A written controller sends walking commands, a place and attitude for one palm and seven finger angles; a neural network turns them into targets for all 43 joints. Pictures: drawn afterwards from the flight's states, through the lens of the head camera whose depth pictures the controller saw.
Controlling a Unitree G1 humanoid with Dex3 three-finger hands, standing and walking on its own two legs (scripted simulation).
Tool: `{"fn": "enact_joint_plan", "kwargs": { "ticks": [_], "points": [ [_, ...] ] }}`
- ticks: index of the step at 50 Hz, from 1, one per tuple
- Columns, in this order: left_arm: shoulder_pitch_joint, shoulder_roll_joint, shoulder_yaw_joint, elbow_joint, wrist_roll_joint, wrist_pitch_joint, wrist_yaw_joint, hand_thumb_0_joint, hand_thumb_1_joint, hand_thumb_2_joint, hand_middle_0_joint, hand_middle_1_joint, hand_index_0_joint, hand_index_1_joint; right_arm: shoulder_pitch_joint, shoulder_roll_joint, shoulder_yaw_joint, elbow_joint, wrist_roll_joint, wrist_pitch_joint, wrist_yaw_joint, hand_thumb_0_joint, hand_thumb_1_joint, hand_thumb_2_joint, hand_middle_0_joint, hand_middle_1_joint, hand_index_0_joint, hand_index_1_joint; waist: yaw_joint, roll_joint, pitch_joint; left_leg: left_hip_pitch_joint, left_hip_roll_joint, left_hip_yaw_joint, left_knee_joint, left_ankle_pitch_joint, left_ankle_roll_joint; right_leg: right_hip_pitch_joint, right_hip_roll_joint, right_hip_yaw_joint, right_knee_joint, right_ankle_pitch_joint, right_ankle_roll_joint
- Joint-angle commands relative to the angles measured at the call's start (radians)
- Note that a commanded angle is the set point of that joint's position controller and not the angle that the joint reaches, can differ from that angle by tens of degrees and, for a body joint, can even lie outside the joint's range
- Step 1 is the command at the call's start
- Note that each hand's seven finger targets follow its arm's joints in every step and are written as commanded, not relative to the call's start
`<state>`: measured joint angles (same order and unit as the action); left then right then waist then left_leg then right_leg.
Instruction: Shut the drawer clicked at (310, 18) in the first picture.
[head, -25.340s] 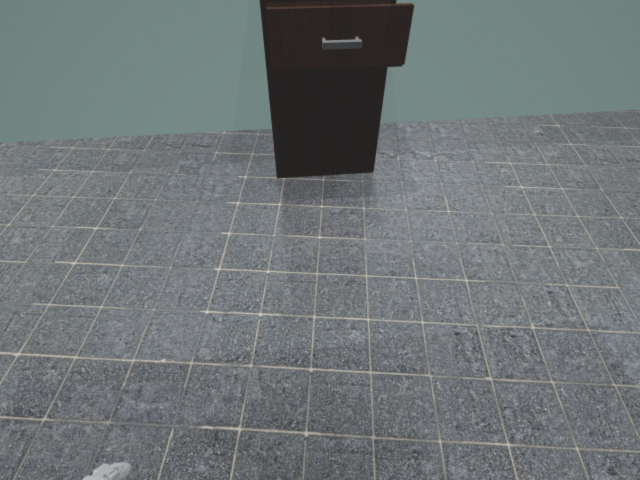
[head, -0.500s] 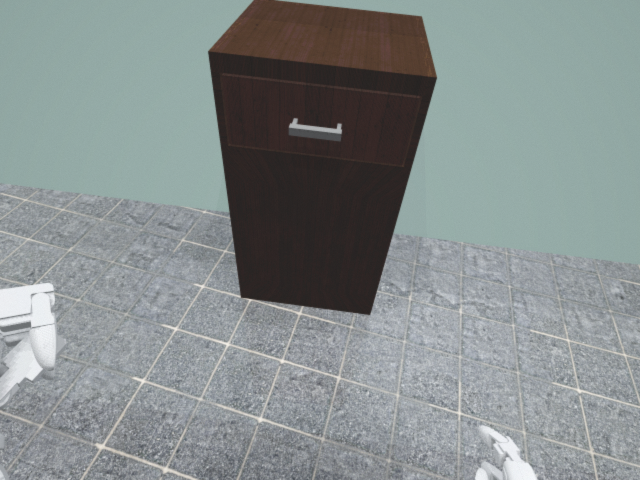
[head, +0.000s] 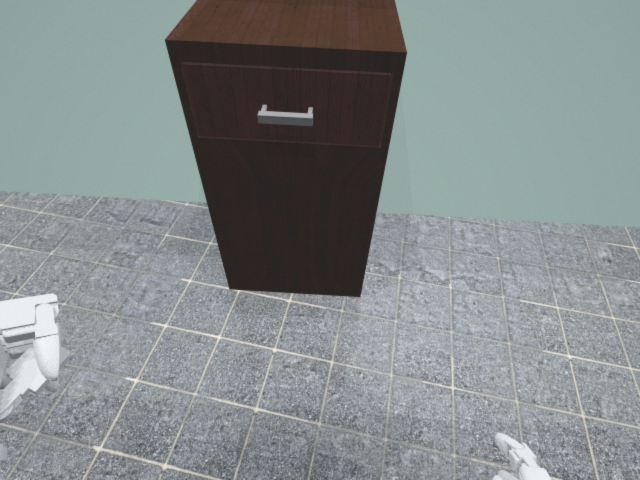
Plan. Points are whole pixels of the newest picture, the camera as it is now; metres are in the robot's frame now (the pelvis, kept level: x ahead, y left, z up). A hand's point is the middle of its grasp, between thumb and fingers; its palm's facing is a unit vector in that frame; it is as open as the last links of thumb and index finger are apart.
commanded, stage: stop stepping back and stand still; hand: left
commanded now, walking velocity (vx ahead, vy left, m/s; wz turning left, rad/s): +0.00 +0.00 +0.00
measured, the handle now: (286, 114) +0.85 +0.13 +0.01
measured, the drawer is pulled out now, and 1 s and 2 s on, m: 0.00 0.00 0.00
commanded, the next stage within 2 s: let the arm hang, fingers relaxed in 0.22 s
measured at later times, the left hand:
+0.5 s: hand (125, 470) +0.15 +0.25 -0.08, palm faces +0.09 -0.92 -0.38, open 3.1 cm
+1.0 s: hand out of the picture -0.09 +0.20 -0.16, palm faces +0.07 -0.97 -0.22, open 6.3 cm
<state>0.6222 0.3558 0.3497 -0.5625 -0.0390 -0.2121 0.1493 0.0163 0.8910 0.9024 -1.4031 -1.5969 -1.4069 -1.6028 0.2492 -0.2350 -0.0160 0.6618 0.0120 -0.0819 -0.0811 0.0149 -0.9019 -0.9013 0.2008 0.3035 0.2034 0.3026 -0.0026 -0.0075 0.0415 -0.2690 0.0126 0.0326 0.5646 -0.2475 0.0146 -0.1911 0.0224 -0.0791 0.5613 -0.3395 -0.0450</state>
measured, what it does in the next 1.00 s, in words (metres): stands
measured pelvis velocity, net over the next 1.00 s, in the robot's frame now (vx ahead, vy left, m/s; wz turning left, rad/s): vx -0.02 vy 0.03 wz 0.02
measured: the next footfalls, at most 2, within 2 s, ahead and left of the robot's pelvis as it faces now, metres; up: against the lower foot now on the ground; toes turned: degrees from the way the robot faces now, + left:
none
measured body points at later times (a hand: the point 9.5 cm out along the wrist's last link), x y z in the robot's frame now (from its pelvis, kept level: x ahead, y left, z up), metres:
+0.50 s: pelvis -0.01 +0.02 +0.00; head -0.01 +0.00 +0.44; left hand +0.14 +0.30 -0.06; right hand +0.15 -0.23 -0.12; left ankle +0.03 +0.11 -0.73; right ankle -0.02 -0.09 -0.73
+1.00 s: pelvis -0.02 +0.03 +0.01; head +0.00 +0.02 +0.46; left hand -0.09 +0.25 -0.14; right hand -0.05 -0.18 -0.16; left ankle +0.03 +0.11 -0.73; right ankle -0.02 -0.09 -0.73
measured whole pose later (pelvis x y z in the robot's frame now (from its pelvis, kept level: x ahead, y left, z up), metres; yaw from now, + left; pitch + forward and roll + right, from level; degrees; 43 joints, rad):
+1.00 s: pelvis -0.02 +0.03 +0.01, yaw +1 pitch -1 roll -1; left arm 0.35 0.16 0.01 1.18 0.01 0.01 0.03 0.01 0.91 0.90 -0.38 -0.51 -0.38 -0.51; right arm 0.31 -0.13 -0.01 1.14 -0.01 0.03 -0.04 0.01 -0.91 -0.90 0.20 0.30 0.20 0.30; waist 0.00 0.03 0.06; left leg -0.25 -0.03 0.03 0.42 -0.15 0.05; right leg -0.17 -0.02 -0.09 0.43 -0.23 -0.01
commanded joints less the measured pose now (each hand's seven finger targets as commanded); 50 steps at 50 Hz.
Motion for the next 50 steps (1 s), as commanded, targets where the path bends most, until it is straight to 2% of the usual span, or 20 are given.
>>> {"fn": "enact_joint_plan", "kwargs": {
  "ticks": [1,4,7,9,13,15,16,17,18,20,22,24,26,28,32,36,38,41,46,50],
  "points": [
    [0.002,0.197,0.15,-0.234,0.006,-0.082,0.01,0.0,0.9,0.9,-1.4,-1.6,-1.4,-1.6,-0.133,-0.082,-0.016,-0.193,-0.004,-0.075,-0.003,0.0,-0.9,-0.9,0.2,0.3,0.2,0.3,0.009,0.14,-0.066,0.012,0.121,-0.147,-0.155,0.333,0.048,0.033,-0.058,0.078,-0.088,0.255,0.055],
    [0.042,0.199,0.162,-0.21,-0.003,-0.092,0.008,0.0,0.9,0.9,-1.4,-1.6,-1.4,-1.6,-0.122,-0.081,-0.025,-0.197,0.0,-0.076,0.004,0.0,-0.9,-0.9,0.2,0.3,0.2,0.3,0.004,0.058,-0.119,0.032,0.084,-0.086,-0.094,0.346,0.02,0.084,-0.089,0.11,-0.126,0.377,0.04],
    [0.078,0.184,0.159,-0.184,-0.016,-0.088,0.005,0.0,0.9,0.9,-1.4,-1.6,-1.4,-1.6,-0.114,-0.081,-0.03,-0.202,0.003,-0.067,0.01,0.0,-0.9,-0.9,0.2,0.3,0.2,0.3,-0.001,0.026,-0.156,0.053,0.065,-0.061,-0.077,0.304,0.01,0.083,-0.107,0.135,-0.146,0.416,0.033],
    [0.086,0.171,0.146,-0.164,-0.021,-0.08,0.002,0.0,0.9,0.9,-1.4,-1.6,-1.4,-1.6,-0.122,-0.078,-0.026,-0.204,0.002,-0.061,0.01,0.0,-0.9,-0.9,0.2,0.3,0.2,0.3,-0.003,0.03,-0.139,0.049,0.062,-0.057,-0.083,0.284,0.007,0.067,-0.11,0.138,-0.158,0.405,0.034],
    [0.058,0.193,0.156,-0.189,-0.022,-0.072,0.004,0.0,0.9,0.9,-1.4,-1.6,-1.4,-1.6,-0.138,-0.083,-0.025,-0.21,-0.001,-0.056,0.001,0.0,-0.9,-0.9,0.2,0.3,0.2,0.3,0.001,0.032,-0.142,0.069,0.068,-0.071,-0.115,0.282,0.014,0.054,-0.093,0.122,-0.164,0.361,0.041],
    [0.047,0.173,0.133,-0.184,-0.02,-0.066,0.003,0.0,0.9,0.9,-1.4,-1.6,-1.4,-1.6,-0.135,-0.08,-0.021,-0.211,-0.002,-0.055,-0.001,0.0,-0.9,-0.9,0.2,0.3,0.2,0.3,0.001,0.038,-0.133,0.078,0.069,-0.071,-0.123,0.266,0.015,0.04,-0.088,0.122,-0.172,0.334,0.042],
    [-0.145,0.081,-0.244,0.642,0.086,0.094,-0.137,0.0,0.9,0.9,-1.4,-1.6,-1.4,-1.6,-0.2,-0.274,-0.077,0.032,0.002,-0.088,0.095,0.0,-0.9,-0.9,0.2,0.3,0.2,0.3,-0.036,0.042,-0.085,0.001,0.09,-0.09,0.052,0.383,0.019,-0.095,-0.181,0.069,-0.02,0.485,0.008],
    [-0.147,0.057,-0.219,0.662,0.071,0.166,-0.149,0.0,0.9,0.9,-1.36,-1.557,-1.36,-1.557,-0.111,-0.213,-0.08,0.019,0.007,-0.023,0.094,0.0,-0.9,-0.9,0.2,0.3,0.2,0.3,-0.024,0.031,-0.147,0.051,0.088,-0.088,0.036,0.321,0.016,-0.114,-0.166,0.129,-0.044,0.397,-0.005],
    [-0.184,0.03,-0.238,0.698,0.077,0.178,-0.15,0.0,0.9,0.9,-1.32,-1.513,-1.32,-1.513,-0.087,-0.181,-0.068,0.024,-0.005,-0.009,0.09,0.0,-0.9,-0.9,0.2,0.3,0.2,0.3,-0.02,-0.042,-0.15,0.029,0.095,-0.105,0.033,0.273,0.027,-0.123,-0.156,0.11,-0.039,0.309,-0.004],
    [-0.256,0.033,-0.251,0.808,0.077,0.189,-0.152,0.0,0.9,0.9,-1.24,-1.427,-1.24,-1.427,-0.094,-0.175,-0.044,0.02,-0.023,0.023,0.086,0.0,-0.9,-0.9,0.2,0.3,0.2,0.3,-0.013,-0.168,-0.113,-0.029,0.092,-0.146,0.015,0.18,0.056,-0.12,-0.149,0.111,-0.062,0.209,-0.01],
    [-0.328,0.042,-0.259,0.938,0.074,0.195,-0.15,0.0,0.9,0.9,-1.16,-1.34,-1.16,-1.34,-0.105,-0.176,-0.038,0.042,-0.031,0.042,0.082,0.0,-0.9,-0.9,0.2,0.3,0.2,0.3,-0.013,-0.225,-0.09,-0.027,0.069,-0.142,0.011,0.199,0.052,-0.109,-0.168,0.119,-0.086,0.227,-0.027],
    [-0.363,0.017,-0.28,1.084,0.066,0.209,-0.142,0.0,0.9,0.9,-1.08,-1.253,-1.08,-1.253,-0.106,-0.142,-0.025,0.088,-0.039,0.062,0.081,0.0,-0.9,-0.9,0.2,0.3,0.2,0.3,-0.012,-0.111,-0.067,-0.012,0.068,-0.142,-0.033,0.225,0.043,-0.1,-0.163,0.118,-0.089,0.185,-0.026],
    [-0.369,-0.005,-0.296,1.216,0.058,0.221,-0.134,0.0,0.9,0.9,-1.0,-1.167,-1.0,-1.167,-0.11,-0.123,-0.009,0.137,-0.043,0.073,0.075,0.0,-0.9,-0.9,0.2,0.3,0.2,0.3,-0.001,0.048,-0.053,-0.036,0.085,-0.176,-0.122,0.21,0.048,-0.038,-0.123,0.105,-0.094,0.117,0.0],
    [-0.353,0.002,-0.304,1.331,0.056,0.223,-0.133,0.0,0.9,0.9,-0.92,-1.08,-0.92,-1.08,-0.111,-0.119,-0.001,0.18,-0.039,0.079,0.07,0.0,-0.9,-0.9,0.2,0.3,0.2,0.3,0.016,0.106,-0.031,-0.07,0.092,-0.198,-0.181,0.122,0.048,0.013,-0.109,0.104,-0.134,0.055,0.009],
    [-0.321,-0.04,-0.312,1.506,0.048,0.215,-0.133,0.0,0.9,0.9,-0.76,-0.907,-0.76,-0.907,-0.059,-0.069,0.0,0.28,-0.036,0.086,0.056,0.0,-0.9,-0.9,0.2,0.3,0.2,0.3,0.008,0.185,-0.04,-0.034,0.072,-0.166,-0.218,-0.029,0.032,0.022,-0.12,0.122,-0.21,0.018,-0.011],
    [-0.299,-0.06,-0.314,1.603,0.049,0.21,-0.133,0.0,0.9,0.9,-0.6,-0.733,-0.6,-0.733,0.013,-0.058,-0.008,0.349,-0.031,0.085,0.047,0.0,-0.9,-0.9,0.2,0.3,0.2,0.3,0.001,0.124,-0.055,0.011,0.084,-0.175,-0.232,-0.017,0.037,0.031,-0.119,0.098,-0.231,0.043,-0.015],
    [-0.287,-0.063,-0.319,1.638,0.048,0.208,-0.13,0.0,0.9,0.9,-0.52,-0.647,-0.52,-0.647,0.036,-0.062,-0.011,0.376,-0.027,0.085,0.043,0.0,-0.9,-0.9,0.2,0.3,0.2,0.3,0.004,0.063,-0.021,0.018,0.091,-0.18,-0.24,0.01,0.042,0.016,-0.115,0.086,-0.235,0.055,-0.012],
    [-0.265,-0.088,-0.325,1.68,0.047,0.212,-0.127,0.0,0.9,0.9,-0.4,-0.517,-0.4,-0.517,0.071,-0.041,-0.009,0.413,-0.027,0.089,0.04,0.0,-0.9,-0.9,0.2,0.3,0.2,0.3,-0.002,0.039,0.022,0.013,0.091,-0.182,-0.265,-0.048,0.043,-0.012,-0.112,0.084,-0.241,0.015,-0.01],
    [-0.227,-0.115,-0.327,1.715,0.047,0.214,-0.12,0.0,0.9,0.9,-0.2,-0.3,-0.2,-0.3,0.114,-0.012,-0.009,0.447,-0.028,0.09,0.037,0.0,-0.9,-0.9,0.2,0.3,0.2,0.3,-0.002,0.004,0.041,0.009,0.087,-0.176,-0.278,-0.078,0.046,-0.031,-0.108,0.084,-0.232,-0.007,-0.007],
    [-0.211,-0.135,-0.326,1.723,0.048,0.213,-0.115,0.0,0.9,0.9,-0.2,-0.3,-0.2,-0.3,0.13,0.017,-0.007,0.461,-0.029,0.088,0.036,0.0,-0.9,-0.9,0.2,0.3,0.2,0.3,-0.001,0.017,0.055,-0.001,0.084,-0.167,-0.282,-0.076,0.045,-0.04,-0.108,0.088,-0.226,-0.006,-0.005]
  ]
}}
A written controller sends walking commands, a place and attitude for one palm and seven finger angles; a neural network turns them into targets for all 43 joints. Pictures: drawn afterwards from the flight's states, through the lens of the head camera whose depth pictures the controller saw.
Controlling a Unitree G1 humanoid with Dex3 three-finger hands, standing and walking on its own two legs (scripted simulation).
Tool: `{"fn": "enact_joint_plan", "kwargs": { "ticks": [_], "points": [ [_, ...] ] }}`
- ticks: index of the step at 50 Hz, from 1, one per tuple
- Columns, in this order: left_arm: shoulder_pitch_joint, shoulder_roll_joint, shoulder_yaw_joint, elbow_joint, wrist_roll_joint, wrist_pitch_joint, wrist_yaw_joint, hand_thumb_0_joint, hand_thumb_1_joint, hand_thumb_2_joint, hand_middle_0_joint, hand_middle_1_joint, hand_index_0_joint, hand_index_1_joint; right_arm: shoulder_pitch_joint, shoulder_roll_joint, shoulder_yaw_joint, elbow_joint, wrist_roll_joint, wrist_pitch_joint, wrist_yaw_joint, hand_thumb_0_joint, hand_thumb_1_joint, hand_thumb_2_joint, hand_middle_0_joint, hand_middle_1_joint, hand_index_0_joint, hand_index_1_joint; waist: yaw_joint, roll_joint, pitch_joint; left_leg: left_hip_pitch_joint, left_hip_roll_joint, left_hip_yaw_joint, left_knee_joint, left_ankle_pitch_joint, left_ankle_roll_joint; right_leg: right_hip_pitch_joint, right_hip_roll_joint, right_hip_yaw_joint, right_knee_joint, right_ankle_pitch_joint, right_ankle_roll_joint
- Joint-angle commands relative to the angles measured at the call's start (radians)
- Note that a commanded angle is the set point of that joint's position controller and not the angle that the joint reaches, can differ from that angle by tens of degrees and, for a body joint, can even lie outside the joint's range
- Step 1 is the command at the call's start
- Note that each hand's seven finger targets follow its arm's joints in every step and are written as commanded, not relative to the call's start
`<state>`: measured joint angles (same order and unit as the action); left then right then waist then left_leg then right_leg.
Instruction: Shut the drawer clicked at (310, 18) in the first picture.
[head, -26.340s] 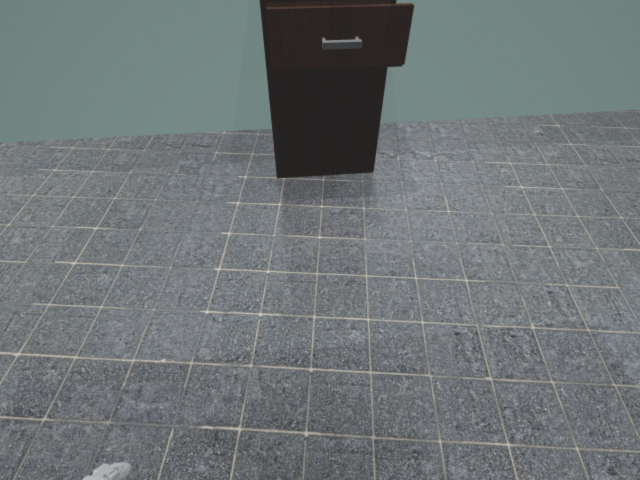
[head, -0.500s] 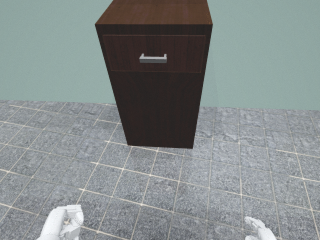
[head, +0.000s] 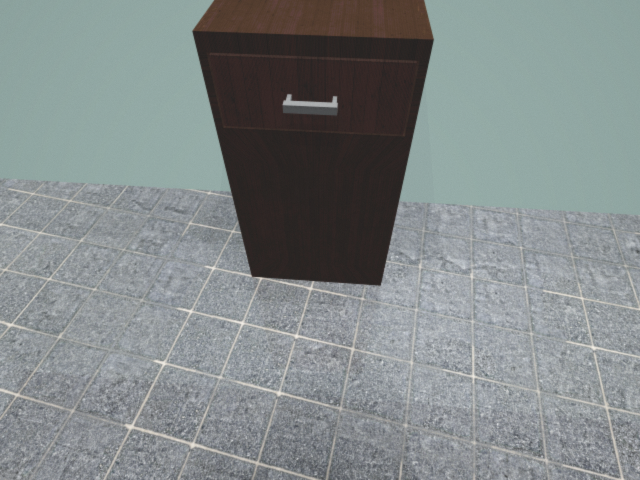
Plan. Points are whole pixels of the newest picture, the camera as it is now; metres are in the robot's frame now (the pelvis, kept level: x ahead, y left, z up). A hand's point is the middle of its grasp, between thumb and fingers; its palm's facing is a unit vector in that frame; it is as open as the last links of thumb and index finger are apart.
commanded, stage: let the arm hang, fingers relaxed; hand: left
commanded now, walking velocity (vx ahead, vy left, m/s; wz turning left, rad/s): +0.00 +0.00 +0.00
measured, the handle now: (311, 103) +0.87 +0.08 +0.00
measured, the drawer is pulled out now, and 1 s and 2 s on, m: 0.00 0.00 0.00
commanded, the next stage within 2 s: look to check the result in 0.42 s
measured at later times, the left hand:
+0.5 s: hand out of the picture -0.01 +0.14 -0.18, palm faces +0.06 -0.98 -0.17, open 7.3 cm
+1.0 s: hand out of the picture +0.01 +0.12 -0.18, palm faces +0.06 -0.98 -0.17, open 7.3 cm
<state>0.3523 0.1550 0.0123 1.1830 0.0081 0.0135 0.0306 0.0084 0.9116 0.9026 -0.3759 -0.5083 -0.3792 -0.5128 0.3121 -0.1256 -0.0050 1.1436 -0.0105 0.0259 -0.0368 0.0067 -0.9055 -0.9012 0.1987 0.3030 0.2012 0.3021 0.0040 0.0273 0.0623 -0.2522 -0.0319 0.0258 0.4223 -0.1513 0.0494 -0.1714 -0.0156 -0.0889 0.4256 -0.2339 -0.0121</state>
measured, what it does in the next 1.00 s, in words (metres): stands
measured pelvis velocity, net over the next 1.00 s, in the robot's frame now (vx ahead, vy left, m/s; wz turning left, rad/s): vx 0.02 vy -0.03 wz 0.00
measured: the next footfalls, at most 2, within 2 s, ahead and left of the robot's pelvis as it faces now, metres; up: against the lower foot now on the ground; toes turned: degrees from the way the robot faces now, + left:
none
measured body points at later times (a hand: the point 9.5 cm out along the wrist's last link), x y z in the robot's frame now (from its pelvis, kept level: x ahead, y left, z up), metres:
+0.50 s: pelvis +0.01 -0.02 +0.00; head +0.02 -0.03 +0.45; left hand -0.01 +0.19 -0.16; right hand -0.02 -0.22 -0.17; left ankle +0.05 +0.09 -0.74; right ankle +0.00 -0.11 -0.74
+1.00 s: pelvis +0.02 -0.03 +0.00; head +0.03 -0.04 +0.45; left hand +0.01 +0.17 -0.16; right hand +0.00 -0.24 -0.17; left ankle +0.05 +0.09 -0.74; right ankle +0.00 -0.11 -0.74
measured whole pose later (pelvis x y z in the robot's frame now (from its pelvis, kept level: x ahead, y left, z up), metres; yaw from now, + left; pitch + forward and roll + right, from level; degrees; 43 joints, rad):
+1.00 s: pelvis +0.02 -0.03 +0.00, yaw +0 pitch -2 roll +0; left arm 0.28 0.11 0.02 1.16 0.00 -0.01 0.04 0.00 0.91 0.90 -0.20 -0.30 -0.20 -0.30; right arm 0.28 -0.11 -0.01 1.16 -0.01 0.00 -0.05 0.00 -0.91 -0.90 0.20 0.30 0.20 0.30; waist -0.01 0.02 0.05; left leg -0.21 0.01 0.00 0.43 -0.19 0.00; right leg -0.12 0.03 -0.11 0.41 -0.27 -0.06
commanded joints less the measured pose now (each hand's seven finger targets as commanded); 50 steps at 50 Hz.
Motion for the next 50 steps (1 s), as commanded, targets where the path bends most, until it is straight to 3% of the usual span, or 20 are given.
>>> {"fn": "enact_joint_plan", "kwargs": {
  "ticks": [1,12,20,29,35,41,50],
  "points": [
    [0.06,0.059,0.011,-0.021,0.002,-0.012,0.004,0.0,0.9,0.9,-0.2,-0.3,-0.2,-0.3,0.067,-0.087,-0.018,-0.017,-0.006,-0.02,-0.008,0.0,-0.9,-0.9,0.2,0.3,0.2,0.3,-0.006,-0.023,0.043,-0.023,0.127,-0.157,-0.138,-0.17,0.01,-0.062,-0.07,0.097,-0.089,-0.106,-0.037],
    [0.046,0.024,0.019,-0.033,0.002,-0.022,0.009,0.0,0.9,0.9,-0.2,-0.3,-0.2,-0.3,0.081,-0.05,-0.017,-0.005,-0.009,-0.03,-0.011,0.0,-0.9,-0.9,0.2,0.3,0.2,0.3,-0.01,-0.002,0.049,-0.015,0.119,-0.131,-0.112,-0.081,0.003,-0.063,-0.075,0.101,-0.085,-0.055,-0.037],
    [0.039,0.027,0.019,-0.033,-0.001,-0.028,0.01,0.0,0.9,0.9,-0.2,-0.3,-0.2,-0.3,0.085,-0.042,-0.016,-0.001,-0.006,-0.031,-0.012,0.0,-0.9,-0.9,0.2,0.3,0.2,0.3,-0.013,-0.026,0.043,0.02,0.112,-0.103,-0.068,0.005,-0.005,-0.058,-0.088,0.11,-0.106,-0.027,-0.042],
    [0.03,0.036,0.019,-0.033,-0.003,-0.028,0.01,0.0,0.9,0.9,-0.2,-0.3,-0.2,-0.3,0.084,-0.048,-0.016,0.003,-0.007,-0.025,-0.011,0.0,-0.9,-0.9,0.2,0.3,0.2,0.3,-0.018,-0.022,0.048,0.032,0.11,-0.094,-0.047,0.004,-0.011,-0.072,-0.093,0.119,-0.129,-0.067,-0.048],
    [0.03,0.038,0.02,-0.031,-0.005,-0.03,0.01,0.0,0.9,0.9,-0.2,-0.3,-0.2,-0.3,0.077,-0.054,-0.015,0.005,-0.005,-0.031,-0.015,0.0,-0.9,-0.9,0.2,0.3,0.2,0.3,-0.013,-0.021,0.019,0.046,0.119,-0.099,-0.042,0.067,-0.01,-0.029,-0.092,0.108,-0.119,0.006,-0.044],
    [0.019,0.04,0.021,-0.029,-0.004,-0.029,0.01,0.0,0.9,0.9,-0.2,-0.3,-0.2,-0.3,0.067,-0.059,-0.015,0.009,-0.006,-0.029,-0.015,0.0,-0.9,-0.9,0.2,0.3,0.2,0.3,-0.014,-0.018,0.051,0.039,0.119,-0.097,-0.049,0.045,-0.014,-0.041,-0.09,0.107,-0.13,-0.016,-0.045],
    [0.007,0.047,0.023,-0.035,-0.004,-0.031,0.01,0.0,0.9,0.9,-0.2,-0.3,-0.2,-0.3,0.047,-0.071,-0.015,0.005,-0.006,-0.032,-0.017,0.0,-0.9,-0.9,0.2,0.3,0.2,0.3,-0.012,-0.019,0.038,0.052,0.123,-0.098,-0.049,0.074,-0.015,-0.018,-0.09,0.105,-0.129,0.027,-0.042]
  ]
}}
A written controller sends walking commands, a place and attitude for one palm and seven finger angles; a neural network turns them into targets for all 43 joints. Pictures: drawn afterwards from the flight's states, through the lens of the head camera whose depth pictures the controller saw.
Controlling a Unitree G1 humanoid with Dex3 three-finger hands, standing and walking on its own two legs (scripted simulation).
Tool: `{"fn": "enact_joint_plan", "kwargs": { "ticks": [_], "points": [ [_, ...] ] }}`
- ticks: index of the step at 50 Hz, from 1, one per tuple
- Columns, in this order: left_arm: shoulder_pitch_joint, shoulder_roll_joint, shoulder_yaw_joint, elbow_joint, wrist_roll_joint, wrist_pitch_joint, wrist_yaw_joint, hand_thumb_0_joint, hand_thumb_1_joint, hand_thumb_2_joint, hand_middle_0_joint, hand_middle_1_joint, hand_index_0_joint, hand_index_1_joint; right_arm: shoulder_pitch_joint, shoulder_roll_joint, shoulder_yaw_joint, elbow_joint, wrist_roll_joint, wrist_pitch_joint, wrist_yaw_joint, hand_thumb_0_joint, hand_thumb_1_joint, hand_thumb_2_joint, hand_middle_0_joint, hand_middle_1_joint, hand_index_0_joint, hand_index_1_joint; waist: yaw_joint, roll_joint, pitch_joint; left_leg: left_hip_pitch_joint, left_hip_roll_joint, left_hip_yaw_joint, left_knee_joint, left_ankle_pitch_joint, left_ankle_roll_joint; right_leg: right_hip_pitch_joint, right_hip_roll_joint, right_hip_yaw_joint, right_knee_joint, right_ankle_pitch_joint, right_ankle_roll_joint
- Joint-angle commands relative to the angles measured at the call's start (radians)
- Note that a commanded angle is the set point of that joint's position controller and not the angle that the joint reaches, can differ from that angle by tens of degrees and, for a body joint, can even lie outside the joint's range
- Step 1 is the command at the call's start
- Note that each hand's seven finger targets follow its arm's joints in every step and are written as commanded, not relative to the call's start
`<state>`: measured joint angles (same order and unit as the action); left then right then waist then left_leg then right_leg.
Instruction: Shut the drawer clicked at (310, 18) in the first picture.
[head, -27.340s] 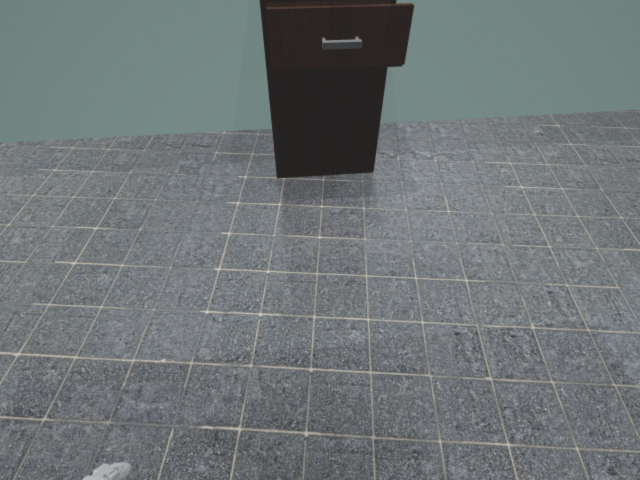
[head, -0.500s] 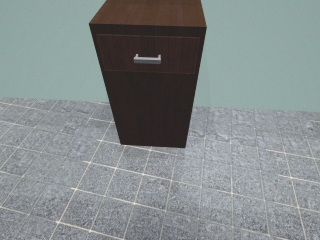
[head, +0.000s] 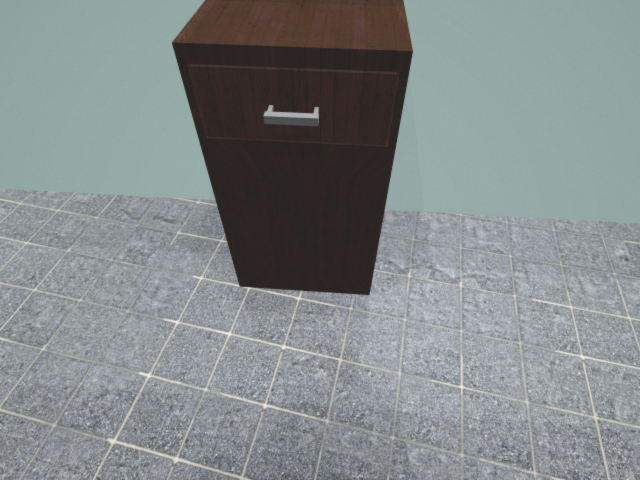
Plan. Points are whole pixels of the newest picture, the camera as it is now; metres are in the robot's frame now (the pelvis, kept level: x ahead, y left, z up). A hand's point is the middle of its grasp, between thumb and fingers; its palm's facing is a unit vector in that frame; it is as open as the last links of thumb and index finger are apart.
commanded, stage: stand and wait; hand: left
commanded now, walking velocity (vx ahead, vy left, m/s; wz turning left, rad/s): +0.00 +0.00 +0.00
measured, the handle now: (292, 114) +0.85 +0.11 +0.00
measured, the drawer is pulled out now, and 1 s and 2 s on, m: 0.00 0.00 0.00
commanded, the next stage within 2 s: none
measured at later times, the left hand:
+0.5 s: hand out of the picture +0.01 +0.17 -0.17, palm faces +0.05 -0.98 -0.21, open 7.3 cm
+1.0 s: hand out of the picture +0.04 +0.18 -0.17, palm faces +0.04 -0.97 -0.24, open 7.4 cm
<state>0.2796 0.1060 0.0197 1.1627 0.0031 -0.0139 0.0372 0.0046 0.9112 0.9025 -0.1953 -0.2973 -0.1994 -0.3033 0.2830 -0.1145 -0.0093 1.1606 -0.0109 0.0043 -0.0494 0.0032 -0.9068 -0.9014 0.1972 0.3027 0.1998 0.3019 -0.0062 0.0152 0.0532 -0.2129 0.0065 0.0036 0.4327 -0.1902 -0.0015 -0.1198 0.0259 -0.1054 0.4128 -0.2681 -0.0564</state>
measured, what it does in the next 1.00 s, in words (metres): stands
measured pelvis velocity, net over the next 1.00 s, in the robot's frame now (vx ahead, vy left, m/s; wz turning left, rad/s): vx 0.01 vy -0.01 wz -0.01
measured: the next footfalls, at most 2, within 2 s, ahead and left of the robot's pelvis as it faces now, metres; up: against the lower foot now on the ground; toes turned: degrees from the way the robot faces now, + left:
none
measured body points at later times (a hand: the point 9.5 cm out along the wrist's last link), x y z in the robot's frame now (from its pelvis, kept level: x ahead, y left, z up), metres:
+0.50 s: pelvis +0.01 -0.01 +0.00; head +0.02 -0.02 +0.45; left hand +0.01 +0.22 -0.16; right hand +0.01 -0.24 -0.16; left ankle +0.03 +0.12 -0.74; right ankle -0.02 -0.08 -0.74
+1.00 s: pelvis +0.01 -0.01 +0.00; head +0.02 -0.02 +0.45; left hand +0.03 +0.23 -0.15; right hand +0.02 -0.25 -0.16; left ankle +0.03 +0.12 -0.74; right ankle -0.02 -0.08 -0.74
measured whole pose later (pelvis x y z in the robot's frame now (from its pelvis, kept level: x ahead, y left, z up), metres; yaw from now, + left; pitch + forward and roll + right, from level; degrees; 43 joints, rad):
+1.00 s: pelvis +0.01 -0.01 +0.00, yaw +0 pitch -2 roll +0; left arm 0.22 0.19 0.03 1.15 0.00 -0.02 0.03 0.01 0.91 0.90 -0.20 -0.30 -0.20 -0.30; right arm 0.22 -0.20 -0.01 1.15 -0.01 0.00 -0.04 0.00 -0.91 -0.90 0.20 0.30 0.20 0.30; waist -0.01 0.02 0.05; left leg -0.17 0.02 0.00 0.39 -0.19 -0.02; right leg -0.07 0.05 -0.10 0.35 -0.25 -0.07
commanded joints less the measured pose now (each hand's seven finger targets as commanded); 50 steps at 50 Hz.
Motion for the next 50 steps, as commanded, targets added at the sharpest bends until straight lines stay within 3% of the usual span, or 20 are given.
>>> {"fn": "enact_joint_plan", "kwargs": {
  "ticks": [1,13,24,50],
  "points": [
    [0.079,0.101,0.016,-0.016,0.001,-0.005,0.003,0.0,0.9,0.9,-0.2,-0.3,-0.2,-0.3,0.073,-0.085,-0.013,-0.012,-0.006,-0.01,-0.004,0.0,-0.9,-0.9,0.2,0.3,0.2,0.3,-0.002,-0.014,0.045,0.015,0.085,-0.074,-0.058,0.116,0.036,-0.068,-0.133,0.124,-0.121,0.066,0.003],
    [0.06,0.135,0.024,-0.029,0.002,-0.01,0.003,0.0,0.9,0.9,-0.2,-0.3,-0.2,-0.3,0.047,-0.119,-0.018,-0.019,-0.003,-0.012,-0.006,0.0,-0.9,-0.9,0.2,0.3,0.2,0.3,-0.001,-0.028,0.024,0.034,0.087,-0.068,-0.045,0.16,0.033,-0.034,-0.139,0.122,-0.121,0.176,0.015],
    [0.031,0.16,0.027,-0.034,0.001,-0.012,0.0,0.0,0.9,0.9,-0.2,-0.3,-0.2,-0.3,0.022,-0.147,-0.018,-0.025,-0.005,-0.013,-0.005,0.0,-0.9,-0.9,0.2,0.3,0.2,0.3,-0.003,-0.005,0.016,0.051,0.096,-0.064,-0.055,0.155,0.031,-0.023,-0.141,0.13,-0.133,0.186,0.013],
    [-0.027,0.225,0.033,-0.051,0.001,-0.015,-0.007,0.0,0.9,0.9,-0.2,-0.3,-0.2,-0.3,-0.028,-0.21,-0.021,-0.039,-0.005,-0.016,-0.001,0.0,-0.9,-0.9,0.2,0.3,0.2,0.3,-0.001,-0.021,-0.003,0.069,0.102,-0.067,-0.075,0.164,0.028,0.001,-0.146,0.134,-0.149,0.218,0.019]
  ]
}}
